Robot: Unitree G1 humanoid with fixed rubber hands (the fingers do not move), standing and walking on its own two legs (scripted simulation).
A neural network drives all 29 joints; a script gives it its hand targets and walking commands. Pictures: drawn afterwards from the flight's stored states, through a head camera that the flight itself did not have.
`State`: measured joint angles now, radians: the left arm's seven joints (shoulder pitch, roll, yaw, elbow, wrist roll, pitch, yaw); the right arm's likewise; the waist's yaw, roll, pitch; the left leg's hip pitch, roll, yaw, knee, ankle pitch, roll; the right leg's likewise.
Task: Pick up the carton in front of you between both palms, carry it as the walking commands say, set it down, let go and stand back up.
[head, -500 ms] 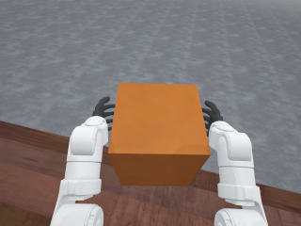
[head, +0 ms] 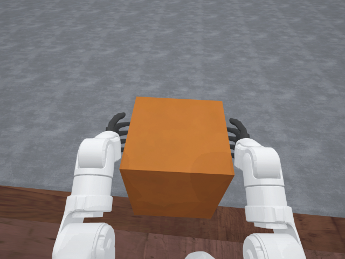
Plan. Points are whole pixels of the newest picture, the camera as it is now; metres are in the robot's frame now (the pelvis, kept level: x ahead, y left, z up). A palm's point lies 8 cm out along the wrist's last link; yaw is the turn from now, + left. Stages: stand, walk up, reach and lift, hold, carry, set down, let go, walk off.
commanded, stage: carry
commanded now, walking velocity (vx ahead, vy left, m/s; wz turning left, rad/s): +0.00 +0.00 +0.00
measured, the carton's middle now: (175, 161) +0.34 -0.04 +0.03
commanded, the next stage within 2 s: none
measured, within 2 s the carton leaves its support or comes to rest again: neither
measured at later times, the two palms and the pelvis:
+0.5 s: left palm (115, 117) +0.66 +0.17 -0.10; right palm (188, 107) +0.69 -0.12 -0.10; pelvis +0.34 -0.02 -0.18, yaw +0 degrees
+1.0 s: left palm (130, 93) +1.06 +0.16 -0.29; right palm (180, 89) +1.05 -0.14 -0.28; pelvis +0.72 +0.03 -0.36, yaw +1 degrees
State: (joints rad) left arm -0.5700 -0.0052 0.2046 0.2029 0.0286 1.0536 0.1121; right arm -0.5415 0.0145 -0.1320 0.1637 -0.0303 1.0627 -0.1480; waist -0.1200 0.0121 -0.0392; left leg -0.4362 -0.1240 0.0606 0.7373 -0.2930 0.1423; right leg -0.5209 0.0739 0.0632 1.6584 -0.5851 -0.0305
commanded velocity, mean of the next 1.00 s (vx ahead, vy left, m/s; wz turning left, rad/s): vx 0.00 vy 0.00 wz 0.00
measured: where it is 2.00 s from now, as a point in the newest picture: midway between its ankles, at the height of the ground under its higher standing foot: (160, 172)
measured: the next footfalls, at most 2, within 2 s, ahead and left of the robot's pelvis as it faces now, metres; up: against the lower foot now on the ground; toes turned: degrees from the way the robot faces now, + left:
right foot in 0.30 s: +0.34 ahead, -0.06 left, -0.16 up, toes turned +3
left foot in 0.70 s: +0.66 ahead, +0.08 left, -0.32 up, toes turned -1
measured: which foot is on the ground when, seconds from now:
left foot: down 0.00-0.30, up 0.32-0.68, down 0.70-1.00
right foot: up 0.00-0.28, down 0.30-0.70, up 0.72-1.00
